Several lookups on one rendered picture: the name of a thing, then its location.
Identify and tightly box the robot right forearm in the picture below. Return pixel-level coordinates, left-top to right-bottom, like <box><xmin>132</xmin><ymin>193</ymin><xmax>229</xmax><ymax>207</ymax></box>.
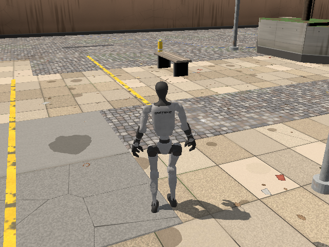
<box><xmin>184</xmin><ymin>123</ymin><xmax>194</xmax><ymax>142</ymax></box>

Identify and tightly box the robot left foot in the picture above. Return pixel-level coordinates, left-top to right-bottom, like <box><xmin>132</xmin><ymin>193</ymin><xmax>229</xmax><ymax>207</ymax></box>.
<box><xmin>151</xmin><ymin>200</ymin><xmax>159</xmax><ymax>213</ymax></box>

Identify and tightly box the right robot upper arm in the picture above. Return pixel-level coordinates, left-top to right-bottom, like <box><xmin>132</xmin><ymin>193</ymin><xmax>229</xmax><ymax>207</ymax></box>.
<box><xmin>173</xmin><ymin>103</ymin><xmax>189</xmax><ymax>131</ymax></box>

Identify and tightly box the left robot upper arm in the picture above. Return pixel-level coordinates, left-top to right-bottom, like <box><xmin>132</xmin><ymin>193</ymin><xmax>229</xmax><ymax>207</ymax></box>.
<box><xmin>139</xmin><ymin>104</ymin><xmax>152</xmax><ymax>133</ymax></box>

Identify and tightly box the robot left hand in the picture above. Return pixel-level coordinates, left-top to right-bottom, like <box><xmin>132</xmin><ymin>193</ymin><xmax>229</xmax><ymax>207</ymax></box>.
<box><xmin>132</xmin><ymin>145</ymin><xmax>143</xmax><ymax>157</ymax></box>

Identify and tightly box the left robot thigh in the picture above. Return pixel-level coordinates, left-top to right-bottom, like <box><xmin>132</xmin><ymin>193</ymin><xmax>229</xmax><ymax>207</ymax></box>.
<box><xmin>147</xmin><ymin>144</ymin><xmax>159</xmax><ymax>181</ymax></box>

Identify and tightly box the robot left forearm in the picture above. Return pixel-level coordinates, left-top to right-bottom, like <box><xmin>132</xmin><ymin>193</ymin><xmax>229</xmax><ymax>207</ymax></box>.
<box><xmin>133</xmin><ymin>126</ymin><xmax>143</xmax><ymax>147</ymax></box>

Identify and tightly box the robot right hand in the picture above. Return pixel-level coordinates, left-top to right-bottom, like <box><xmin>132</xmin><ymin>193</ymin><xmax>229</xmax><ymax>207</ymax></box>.
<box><xmin>185</xmin><ymin>140</ymin><xmax>196</xmax><ymax>151</ymax></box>

